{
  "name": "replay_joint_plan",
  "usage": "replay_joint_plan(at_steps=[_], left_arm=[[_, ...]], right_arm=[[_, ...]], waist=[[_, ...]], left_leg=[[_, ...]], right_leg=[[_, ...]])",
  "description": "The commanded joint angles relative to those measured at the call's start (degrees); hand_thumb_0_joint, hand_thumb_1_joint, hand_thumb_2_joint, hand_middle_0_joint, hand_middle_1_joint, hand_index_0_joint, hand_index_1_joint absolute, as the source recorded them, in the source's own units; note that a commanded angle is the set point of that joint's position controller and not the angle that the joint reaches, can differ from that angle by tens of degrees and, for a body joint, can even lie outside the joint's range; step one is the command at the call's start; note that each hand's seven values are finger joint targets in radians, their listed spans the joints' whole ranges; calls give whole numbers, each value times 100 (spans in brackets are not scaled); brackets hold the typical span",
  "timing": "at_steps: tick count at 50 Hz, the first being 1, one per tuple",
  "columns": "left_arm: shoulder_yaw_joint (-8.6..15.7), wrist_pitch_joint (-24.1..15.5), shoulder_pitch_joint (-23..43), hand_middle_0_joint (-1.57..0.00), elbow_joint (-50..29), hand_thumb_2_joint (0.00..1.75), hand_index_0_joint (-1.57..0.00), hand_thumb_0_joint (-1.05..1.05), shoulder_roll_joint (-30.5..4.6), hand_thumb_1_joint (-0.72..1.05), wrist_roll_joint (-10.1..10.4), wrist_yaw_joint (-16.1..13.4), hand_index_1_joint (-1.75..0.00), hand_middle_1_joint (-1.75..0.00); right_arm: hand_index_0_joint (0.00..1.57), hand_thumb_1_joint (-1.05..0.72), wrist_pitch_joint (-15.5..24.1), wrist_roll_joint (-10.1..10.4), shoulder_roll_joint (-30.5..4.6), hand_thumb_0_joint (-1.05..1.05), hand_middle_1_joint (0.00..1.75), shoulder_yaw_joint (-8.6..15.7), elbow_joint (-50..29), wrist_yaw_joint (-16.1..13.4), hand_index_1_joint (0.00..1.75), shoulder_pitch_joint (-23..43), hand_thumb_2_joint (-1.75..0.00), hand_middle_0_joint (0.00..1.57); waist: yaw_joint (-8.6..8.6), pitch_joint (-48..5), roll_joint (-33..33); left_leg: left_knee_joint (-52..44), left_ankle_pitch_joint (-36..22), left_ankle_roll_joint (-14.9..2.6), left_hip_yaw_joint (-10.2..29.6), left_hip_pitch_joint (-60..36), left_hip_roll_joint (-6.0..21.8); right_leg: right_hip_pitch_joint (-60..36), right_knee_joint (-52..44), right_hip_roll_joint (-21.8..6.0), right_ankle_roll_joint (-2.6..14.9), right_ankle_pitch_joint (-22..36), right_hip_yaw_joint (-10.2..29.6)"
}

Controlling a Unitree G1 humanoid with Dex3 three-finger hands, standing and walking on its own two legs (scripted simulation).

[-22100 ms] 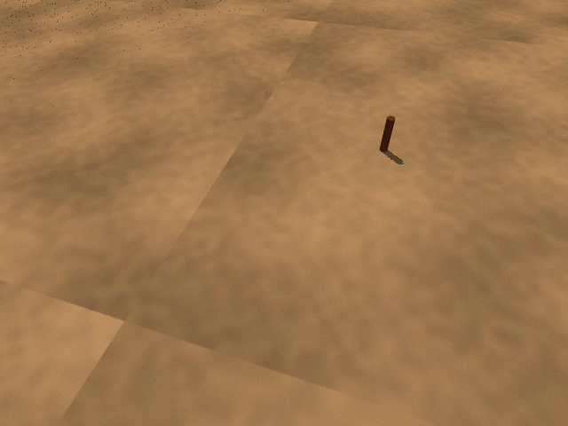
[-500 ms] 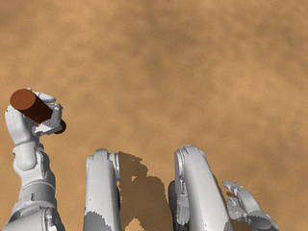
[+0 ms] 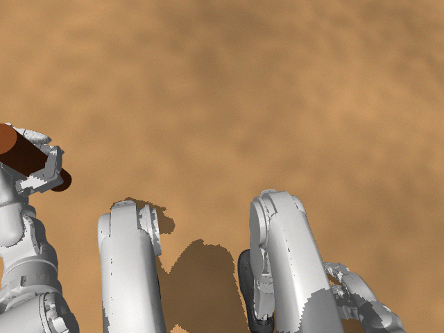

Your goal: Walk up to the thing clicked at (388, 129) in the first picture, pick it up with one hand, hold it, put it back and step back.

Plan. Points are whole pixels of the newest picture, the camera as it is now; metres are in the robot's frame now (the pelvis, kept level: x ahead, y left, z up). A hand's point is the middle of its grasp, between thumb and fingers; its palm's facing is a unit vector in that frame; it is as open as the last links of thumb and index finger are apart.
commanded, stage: crouch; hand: left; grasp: from the side
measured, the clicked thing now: (35, 164) +0.40 +0.30 -0.07
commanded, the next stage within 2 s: lower in 0.34 s
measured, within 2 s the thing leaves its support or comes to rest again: rests again in 1.58 s
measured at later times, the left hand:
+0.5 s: hand (51, 170) +0.40 +0.29 -0.11, palm faces +0.33 -0.94 -0.03, open 5.5 cm
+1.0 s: hand (64, 176) +0.40 +0.30 -0.18, palm faces +0.33 -0.94 -0.01, open 5.5 cm
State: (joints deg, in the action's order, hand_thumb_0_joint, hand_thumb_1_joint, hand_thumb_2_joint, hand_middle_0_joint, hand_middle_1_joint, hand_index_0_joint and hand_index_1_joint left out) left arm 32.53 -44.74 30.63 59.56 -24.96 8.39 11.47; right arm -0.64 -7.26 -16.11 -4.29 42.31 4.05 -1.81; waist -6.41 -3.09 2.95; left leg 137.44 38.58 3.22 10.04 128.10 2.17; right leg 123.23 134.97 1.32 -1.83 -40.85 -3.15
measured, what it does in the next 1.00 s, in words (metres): stands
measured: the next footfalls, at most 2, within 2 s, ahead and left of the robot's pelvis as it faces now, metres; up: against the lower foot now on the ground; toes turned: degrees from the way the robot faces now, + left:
none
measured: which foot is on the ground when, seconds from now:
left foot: down 0.00-1.00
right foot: down 0.00-1.00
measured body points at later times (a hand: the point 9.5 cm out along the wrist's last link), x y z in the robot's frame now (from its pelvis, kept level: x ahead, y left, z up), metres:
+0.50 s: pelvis +0.00 +0.01 -0.03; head +0.21 +0.09 +0.36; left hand +0.37 +0.34 -0.11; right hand +0.16 -0.26 -0.13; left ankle +0.09 +0.14 -0.30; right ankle +0.10 -0.12 -0.30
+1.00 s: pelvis +0.00 +0.01 -0.05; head +0.22 +0.13 +0.32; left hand +0.38 +0.35 -0.17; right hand +0.15 -0.26 -0.12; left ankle +0.09 +0.14 -0.30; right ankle +0.10 -0.12 -0.30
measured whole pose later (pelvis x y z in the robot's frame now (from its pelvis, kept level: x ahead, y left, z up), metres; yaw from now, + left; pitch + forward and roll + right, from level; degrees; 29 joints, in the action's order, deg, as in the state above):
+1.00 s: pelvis +0.00 +0.01 -0.05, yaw -6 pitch +19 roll -12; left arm 36.3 -53.8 29.1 68.2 -35.8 9.4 10.6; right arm -1.6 -14.4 -19.4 -16.0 38.4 7.0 5.8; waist -10.3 9.0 9.8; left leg 149.4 40.3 3.6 17.7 129.8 1.2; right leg 122.2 141.5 3.7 -3.4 -40.3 -8.0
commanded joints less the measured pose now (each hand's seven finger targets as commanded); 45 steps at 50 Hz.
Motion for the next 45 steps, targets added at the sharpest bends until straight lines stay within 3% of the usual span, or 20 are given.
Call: replay_joint_plan(at_steps=[1, 6, 11, 15, 16, 19, 21, 23, 24, 27, 29, 33, 35, 45], left_arm=[[215, -574, 1390, -127, -1336, 125, -128, 0, -1512, 53, 163, 5, -133, -133], [239, -593, 1164, -128, -1355, 126, -129, 0, -1435, 54, 202, 23, -135, -135], [243, -617, 1125, -128, -1586, 126, -129, 0, -1595, 51, 163, 0, -135, -135], [161, -691, 1228, -128, -1732, 126, -129, 0, -1526, 54, 213, 13, -134, -135], [276, -682, 1071, -129, -1616, 126, -130, 0, -1570, 53, 243, -15, -135, -135], [240, -706, 1116, -131, -1555, 128, -132, 0, -1564, 54, 242, -44, -137, -137], [208, -707, 979, -131, -1549, 128, -131, 0, -1570, 53, 225, -37, -136, -136], [149, -737, 990, -134, -1503, 124, -136, 0, -1571, 49, 193, -9, -139, -140], [233, -731, 949, -134, -1399, 123, -135, 0, -1632, 47, 194, -26, -139, -140], [191, -793, 890, -133, -814, 123, -135, 0, -1504, 43, 277, -22, -139, -140], [349, -922, 934, -133, -854, 120, -134, 0, -1805, 42, 284, -51, -137, -137], [364, -1091, 1036, -134, -691, 121, -136, 0, -1984, 49, 207, -46, -137, -138], [479, -1212, 1146, -131, -786, 119, -133, 0, -2249, 46, 217, -58, -134, -135], [481, -1429, 988, -132, -304, 118, -133, 0, -2379, 47, 202, -67, -133, -135]], right_arm=[[20, -90, 107, -73, -1344, 0, 30, 376, -310, -42, 30, -510, -90, 20], [20, -90, 74, -129, -1435, 0, 30, 323, -315, -1, 30, -464, -91, 20], [20, -90, 27, -168, -1469, 0, 30, 309, -311, 26, 30, -355, -91, 20], [20, -90, 14, -209, -1518, 0, 30, 244, -330, 61, 30, -300, -91, 20], [20, -91, 10, -209, -1533, 0, 30, 238, -324, 58, 30, -315, -91, 20], [20, -91, 4, -249, -1554, 0, 30, 196, -344, 80, 30, -252, -91, 20], [20, -91, -11, -262, -1559, 0, 30, 176, -350, 85, 30, -219, -91, 20], [20, -92, -20, -286, -1600, 0, 30, 155, -347, 93, 30, -172, -91, 20], [20, -92, -23, -298, -1581, 0, 30, 122, -365, 103, 30, -193, -90, 20], [20, -91, -18, -322, -1605, 0, 30, -3, -398, 138, 30, -117, -90, 20], [20, -91, -18, -356, -1656, 0, 30, -74, -402, 155, 30, -57, -90, 20], [20, -91, -22, -453, -1765, 0, 30, -212, -516, 182, 30, 117, -90, 20], [20, -91, -24, -501, -1788, 0, 30, -285, -507, 184, 30, 127, -90, 20], [20, -92, -37, -713, -2018, 0, 30, -555, -550, 203, 30, 342, -90, 20]], waist=[[138, -3606, -1269], [92, -3583, -1391], [162, -3491, -1646], [19, -3439, -1694], [64, -3458, -1619], [4, -3317, -1548], [51, -3350, -1624], [-14, -3247, -1636], [-7, -3256, -1550], [-213, -2850, -1066], [-116, -2879, -1155], [-222, -2801, -1374], [-210, -2908, -1551], [-402, -2545, -1973]], left_leg=[[-1339, -446, -345, -691, -2399, -40], [-1211, -768, -301, -579, -2529, -16], [-1185, -679, -265, -534, -2525, -1], [-1091, -680, -258, -444, -2527, 4], [-1028, -763, -268, -458, -2489, 4], [-943, -706, -282, -443, -2375, 2], [-927, -729, -271, -443, -2453, 7], [-899, -735, -263, -408, -2415, 10], [-851, -725, -280, -414, -2311, 8], [-660, -472, -339, -364, -1859, 13], [-634, -467, -331, -353, -1850, 21], [-642, -457, -283, -258, -2105, 62], [-588, -496, -266, -262, -2152, 81], [-514, -768, -157, -73, -2419, 127]], right_leg=[[-1840, -1420, 191, 359, 922, -450], [-1767, -1154, 210, 368, 1197, -571], [-1551, -1032, 229, 399, 1093, -612], [-1548, -932, 223, 386, 1140, -678], [-1623, -928, 233, 375, 1213, -668], [-1588, -921, 240, 362, 1178, -686], [-1568, -896, 252, 368, 1197, -689], [-1504, -840, 249, 370, 1202, -719], [-1611, -875, 266, 359, 1210, -710], [-1643, -907, 302, 301, 1050, -781], [-1733, -863, 317, 304, 1029, -784], [-1609, -745, 329, 315, 1007, -886], [-1726, -712, 348, 320, 1063, -875], [-1646, -502, 343, 333, 1345, -1063]])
